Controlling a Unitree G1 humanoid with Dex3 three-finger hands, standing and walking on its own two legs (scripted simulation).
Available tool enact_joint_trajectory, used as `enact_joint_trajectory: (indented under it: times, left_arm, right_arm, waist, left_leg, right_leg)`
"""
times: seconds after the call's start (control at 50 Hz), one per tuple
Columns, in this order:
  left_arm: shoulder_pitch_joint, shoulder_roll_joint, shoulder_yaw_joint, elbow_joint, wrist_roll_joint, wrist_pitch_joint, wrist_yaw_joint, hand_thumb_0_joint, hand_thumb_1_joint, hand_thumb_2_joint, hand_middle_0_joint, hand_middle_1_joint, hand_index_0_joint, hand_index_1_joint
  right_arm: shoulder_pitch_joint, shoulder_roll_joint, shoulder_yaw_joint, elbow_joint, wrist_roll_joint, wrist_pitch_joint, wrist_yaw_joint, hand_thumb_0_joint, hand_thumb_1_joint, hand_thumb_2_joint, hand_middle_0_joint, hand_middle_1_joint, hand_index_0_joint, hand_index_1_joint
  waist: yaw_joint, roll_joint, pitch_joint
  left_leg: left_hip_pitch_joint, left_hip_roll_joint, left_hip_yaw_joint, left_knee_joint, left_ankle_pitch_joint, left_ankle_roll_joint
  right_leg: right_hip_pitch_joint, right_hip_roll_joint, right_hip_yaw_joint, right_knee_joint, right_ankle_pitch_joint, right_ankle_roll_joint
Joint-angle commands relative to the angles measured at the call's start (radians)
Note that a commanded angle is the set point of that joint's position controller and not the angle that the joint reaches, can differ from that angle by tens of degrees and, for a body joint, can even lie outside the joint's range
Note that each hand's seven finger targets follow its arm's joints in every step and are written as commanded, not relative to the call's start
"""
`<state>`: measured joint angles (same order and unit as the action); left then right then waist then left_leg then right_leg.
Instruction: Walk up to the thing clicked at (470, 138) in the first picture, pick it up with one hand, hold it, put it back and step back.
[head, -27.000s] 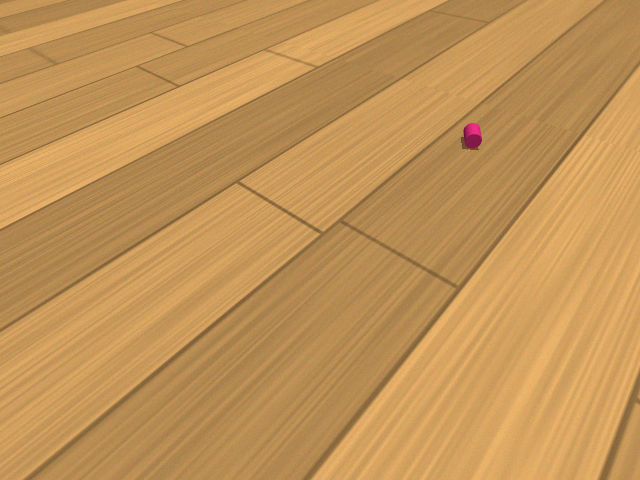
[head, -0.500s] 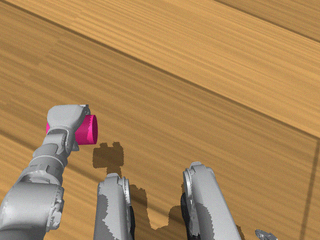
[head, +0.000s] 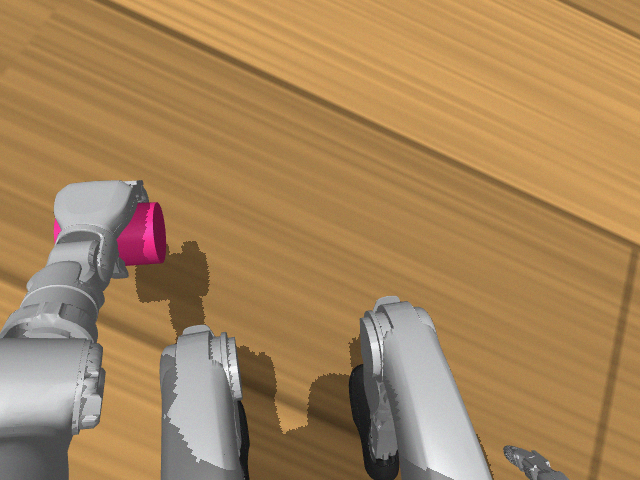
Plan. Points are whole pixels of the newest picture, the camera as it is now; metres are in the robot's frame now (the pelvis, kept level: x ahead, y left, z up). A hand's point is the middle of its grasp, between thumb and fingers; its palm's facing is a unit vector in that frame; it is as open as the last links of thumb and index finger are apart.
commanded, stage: crouch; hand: left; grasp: from above
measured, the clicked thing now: (115, 235) +0.46 +0.26 -0.19
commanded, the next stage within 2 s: lower in 0.36 s
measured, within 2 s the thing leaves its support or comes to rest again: neither
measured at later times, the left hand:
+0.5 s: hand (123, 236) +0.47 +0.25 -0.21, palm faces -0.47 +0.00 -0.88, open 11.3 cm
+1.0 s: hand (135, 244) +0.47 +0.25 -0.27, palm faces -0.48 -0.02 -0.88, open 11.2 cm
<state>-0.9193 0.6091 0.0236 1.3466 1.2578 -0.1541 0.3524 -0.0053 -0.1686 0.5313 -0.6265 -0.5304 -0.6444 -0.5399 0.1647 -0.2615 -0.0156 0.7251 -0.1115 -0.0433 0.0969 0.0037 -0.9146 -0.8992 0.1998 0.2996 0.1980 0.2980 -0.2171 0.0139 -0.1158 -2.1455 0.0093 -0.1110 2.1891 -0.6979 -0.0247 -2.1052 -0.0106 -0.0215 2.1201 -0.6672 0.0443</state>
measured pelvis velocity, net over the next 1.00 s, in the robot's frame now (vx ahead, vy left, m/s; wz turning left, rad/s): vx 0.00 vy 0.00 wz -0.05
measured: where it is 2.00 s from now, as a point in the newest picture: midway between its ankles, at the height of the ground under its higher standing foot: (306, 458)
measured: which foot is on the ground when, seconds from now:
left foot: down 0.00-1.00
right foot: down 0.00-1.00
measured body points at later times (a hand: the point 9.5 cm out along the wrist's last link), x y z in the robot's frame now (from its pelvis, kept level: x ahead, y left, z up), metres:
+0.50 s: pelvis -0.01 +0.00 -0.05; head +0.23 +0.05 +0.33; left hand +0.49 +0.25 -0.16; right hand +0.02 -0.27 -0.15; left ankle +0.07 +0.13 -0.36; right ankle +0.09 -0.14 -0.36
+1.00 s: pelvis +0.00 +0.00 -0.08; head +0.25 +0.06 +0.29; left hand +0.49 +0.25 -0.22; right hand +0.02 -0.28 -0.17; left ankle +0.07 +0.13 -0.36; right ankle +0.09 -0.14 -0.36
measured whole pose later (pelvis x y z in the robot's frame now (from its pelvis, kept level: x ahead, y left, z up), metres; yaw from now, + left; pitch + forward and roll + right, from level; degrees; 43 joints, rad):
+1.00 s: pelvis +0.00 +0.00 -0.08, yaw -3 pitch +34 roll -8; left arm -1.02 0.75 0.08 1.56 1.32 -0.21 0.47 0.00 -0.15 0.47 -0.67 -0.45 -0.69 -0.46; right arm 0.16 -0.28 0.09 0.74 -0.18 -0.09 0.15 0.00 -0.91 -0.90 0.20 0.30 0.20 0.30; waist -0.29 -0.02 -0.01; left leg -2.34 -0.01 -0.17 2.44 -0.70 -0.04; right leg -2.29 0.01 -0.05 2.34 -0.66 0.05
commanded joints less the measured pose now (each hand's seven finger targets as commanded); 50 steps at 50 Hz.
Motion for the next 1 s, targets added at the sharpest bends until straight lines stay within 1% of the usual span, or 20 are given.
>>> enact_joint_trajectory:
  times: [0.0,0.08,0.14,0.2,0.28,0.32,0.36,0.42,0.46,0.5,0.52,0.54,0.58,0.6,0.68,0.74,0.82,0.94,0.96,0.98]
  left_arm:
    - [-0.375,0.246,0.044,-0.124,-0.010,-0.002,0.049,0.000,0.726,0.936,-1.073,-0.747,-1.073,-0.748]
    - [-0.398,0.250,0.040,-0.080,-0.003,-0.010,0.054,0.000,0.719,0.925,-1.064,-0.758,-1.066,-0.757]
    - [-0.442,0.293,0.053,-0.088,-0.003,-0.020,0.065,0.000,0.732,0.906,-1.066,-0.750,-1.070,-0.746]
    - [-0.423,0.283,0.047,-0.027,0.001,-0.024,0.070,0.000,0.734,0.890,-1.070,-0.735,-1.074,-0.731]
    - [-0.461,0.317,0.057,-0.047,0.009,-0.027,0.075,0.000,0.720,0.878,-1.070,-0.711,-1.069,-0.712]
    - [-0.460,0.287,0.035,-0.028,0.010,-0.027,0.074,0.000,0.717,0.880,-1.076,-0.701,-1.071,-0.706]
    - [-0.463,0.332,0.061,-0.030,0.020,-0.028,0.077,0.000,0.705,0.886,-1.068,-0.699,-1.062,-0.705]
    - [-0.443,0.292,0.040,0.001,0.020,-0.024,0.074,0.000,0.725,0.898,-1.102,-0.675,-1.087,-0.691]
    - [-0.488,0.322,0.049,-0.051,0.012,-0.030,0.075,0.000,0.705,0.889,-1.103,-0.649,-1.083,-0.670]
    - [-0.434,0.309,0.046,0.017,0.015,-0.023,0.080,0.000,0.704,0.878,-1.103,-0.640,-1.085,-0.659]
    - [-0.418,0.290,0.040,0.062,0.017,-0.022,0.077,0.000,0.710,0.888,-1.112,-0.642,-1.091,-0.663]
    - [-0.469,0.297,0.036,0.026,0.009,-0.029,0.078,0.000,0.714,0.885,-1.113,-0.632,-1.091,-0.655]
    - [-0.464,0.343,0.057,0.035,0.016,-0.038,0.085,0.000,0.701,0.876,-1.114,-0.617,-1.089,-0.643]
    - [-0.443,0.318,0.048,0.052,0.019,-0.041,0.086,0.000,0.712,0.869,-1.118,-0.619,-1.096,-0.642]
    - [-0.452,0.370,0.072,0.040,0.033,-0.060,0.106,0.000,0.740,0.854,-1.128,-0.634,-1.113,-0.650]
    - [-0.460,0.356,0.061,0.053,0.042,-0.063,0.123,0.000,0.734,0.872,-1.131,-0.637,-1.111,-0.659]
    - [-0.457,0.372,0.086,0.053,0.053,-0.057,0.146,0.000,0.763,0.877,-1.143,-0.639,-1.124,-0.658]
    - [-0.443,0.358,0.069,0.092,0.049,-0.047,0.158,0.000,0.739,0.850,-1.128,-0.633,-1.110,-0.652]
    - [-0.450,0.377,0.085,0.083,0.048,-0.049,0.160,0.000,0.735,0.871,-1.111,-0.620,-1.095,-0.636]
    - [-0.444,0.402,0.095,0.058,0.044,-0.052,0.162,0.000,0.706,0.841,-1.097,-0.597,-1.080,-0.614]
  right_arm:
    - [0.217,-0.218,-0.070,-0.016,-0.001,-0.001,-0.001,0.000,-0.908,-0.903,0.200,0.299,0.200,0.299]
    - [0.214,-0.223,-0.063,-0.006,-0.006,-0.003,0.004,0.000,-0.909,-0.904,0.200,0.300,0.200,0.300]
    - [0.210,-0.226,-0.057,-0.003,-0.010,-0.007,0.003,0.000,-0.906,-0.902,0.200,0.300,0.200,0.300]
    - [0.211,-0.224,-0.046,0.007,-0.015,-0.011,0.004,0.000,-0.906,-0.902,0.200,0.300,0.200,0.300]
    - [0.218,-0.238,-0.039,0.010,-0.014,-0.013,0.006,0.000,-0.908,-0.903,0.200,0.300,0.200,0.300]
    - [0.218,-0.237,-0.033,0.013,-0.016,-0.013,0.008,0.000,-0.909,-0.904,0.200,0.300,0.200,0.300]
    - [0.228,-0.244,-0.031,0.014,-0.016,-0.011,0.008,0.000,-0.908,-0.903,0.200,0.300,0.200,0.300]
    - [0.231,-0.247,-0.027,0.013,-0.020,-0.014,0.013,0.000,-0.911,-0.905,0.200,0.300,0.199,0.300]
    - [0.228,-0.249,-0.023,0.012,-0.019,-0.015,0.012,0.000,-0.905,-0.901,0.200,0.300,0.200,0.300]
    - [0.230,-0.249,-0.018,0.013,-0.021,-0.014,0.015,0.000,-0.907,-0.901,0.200,0.300,0.200,0.300]
    - [0.236,-0.251,-0.013,0.015,-0.024,-0.017,0.018,0.000,-0.908,-0.902,0.200,0.300,0.200,0.300]
    - [0.224,-0.250,-0.014,0.017,-0.023,-0.017,0.018,0.000,-0.903,-0.900,0.200,0.300,0.200,0.300]
    - [0.223,-0.253,-0.005,0.015,-0.028,-0.021,0.018,0.000,-0.907,-0.902,0.200,0.300,0.199,0.300]
    - [0.226,-0.254,-0.003,0.016,-0.032,-0.023,0.019,0.000,-0.906,-0.901,0.200,0.300,0.200,0.300]
    - [0.223,-0.259,0.004,0.012,-0.039,-0.024,0.024,0.000,-0.907,-0.901,0.200,0.300,0.200,0.300]
    - [0.213,-0.261,0.008,0.018,-0.043,-0.026,0.026,0.000,-0.909,-0.902,0.200,0.300,0.199,0.300]
    - [0.226,-0.272,0.008,0.016,-0.056,-0.032,0.033,0.000,-0.905,-0.900,0.200,0.300,0.200,0.300]
    - [0.213,-0.275,0.019,0.022,-0.064,-0.042,0.045,0.000,-0.909,-0.901,0.200,0.300,0.200,0.300]
    - [0.220,-0.278,0.022,0.020,-0.069,-0.044,0.049,0.000,-0.896,-0.896,0.201,0.300,0.200,0.300]
    - [0.218,-0.282,0.024,0.015,-0.066,-0.042,0.046,0.000,-0.896,-0.896,0.201,0.300,0.200,0.300]
  waist:
    - [-0.018,0.240,-0.699]
    - [-0.030,0.241,-0.664]
    - [-0.029,0.244,-0.699]
    - [-0.036,0.219,-0.646]
    - [-0.034,0.274,-0.678]
    - [-0.049,0.257,-0.654]
    - [-0.039,0.270,-0.675]
    - [-0.056,0.265,-0.632]
    - [-0.051,0.278,-0.679]
    - [-0.051,0.268,-0.637]
    - [-0.072,0.242,-0.594]
    - [-0.070,0.241,-0.604]
    - [-0.062,0.272,-0.607]
    - [-0.066,0.257,-0.605]
    - [-0.065,0.266,-0.631]
    - [-0.072,0.288,-0.619]
    - [-0.084,0.308,-0.623]
    - [-0.095,0.319,-0.601]
    - [-0.102,0.315,-0.595]
    - [-0.082,0.320,-0.624]
  left_leg:
    - [0.497,-0.022,0.091,-0.208,0.233,0.043]
    - [0.466,-0.023,0.087,-0.198,0.177,0.043]
    - [0.440,-0.025,0.096,-0.168,0.166,0.048]
    - [0.390,-0.026,0.098,-0.158,0.134,0.051]
    - [0.414,-0.024,0.094,-0.139,0.161,0.046]
    - [0.397,-0.024,0.090,-0.128,0.160,0.048]
    - [0.389,-0.029,0.091,-0.128,0.166,0.046]
    - [0.400,-0.025,0.081,-0.123,0.154,0.042]
    - [0.399,-0.025,0.089,-0.102,0.179,0.048]
    - [0.371,-0.027,0.089,-0.098,0.182,0.045]
    - [0.351,-0.026,0.084,-0.089,0.172,0.047]
    - [0.345,-0.025,0.082,-0.084,0.158,0.050]
    - [0.332,-0.028,0.088,-0.070,0.166,0.048]
    - [0.334,-0.028,0.085,-0.064,0.176,0.048]
    - [0.320,-0.028,0.088,-0.040,0.182,0.051]
    - [0.337,-0.025,0.082,-0.028,0.180,0.047]
    - [0.352,-0.026,0.077,-0.017,0.204,0.042]
    - [0.333,-0.022,0.070,0.007,0.207,0.042]
    - [0.314,-0.024,0.072,0.013,0.202,0.045]
    - [0.313,-0.024,0.073,0.012,0.208,0.047]
  right_leg:
    - [0.329,0.026,-0.084,-0.189,0.239,-0.077]
    - [0.287,0.027,-0.092,-0.171,0.190,-0.080]
    - [0.302,0.032,-0.091,-0.157,0.181,-0.079]
    - [0.279,0.033,-0.094,-0.153,0.151,-0.078]
    - [0.254,0.029,-0.100,-0.121,0.178,-0.082]
    - [0.244,0.034,-0.104,-0.117,0.182,-0.081]
    - [0.251,0.029,-0.106,-0.105,0.182,-0.080]
    - [0.210,0.028,-0.114,-0.096,0.175,-0.082]
    - [0.243,0.033,-0.110,-0.093,0.203,-0.079]
    - [0.228,0.030,-0.112,-0.081,0.205,-0.079]
    - [0.214,0.029,-0.117,-0.081,0.197,-0.076]
    - [0.202,0.035,-0.119,-0.078,0.185,-0.080]
    - [0.218,0.032,-0.115,-0.068,0.190,-0.079]
    - [0.218,0.033,-0.119,-0.061,0.201,-0.076]
    - [0.239,0.038,-0.122,-0.048,0.208,-0.072]
    - [0.196,0.041,-0.130,-0.032,0.209,-0.076]
    - [0.185,0.037,-0.139,-0.007,0.229,-0.075]
    - [0.173,0.043,-0.148,0.016,0.240,-0.075]
    - [0.187,0.043,-0.146,0.012,0.238,-0.072]
    - [0.208,0.045,-0.143,0.007,0.243,-0.070]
